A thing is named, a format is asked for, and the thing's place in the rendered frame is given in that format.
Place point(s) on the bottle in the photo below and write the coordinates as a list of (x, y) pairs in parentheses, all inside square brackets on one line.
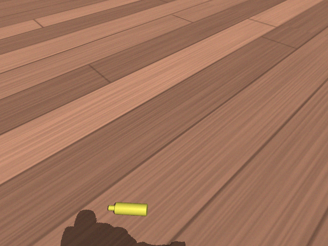
[(124, 208)]

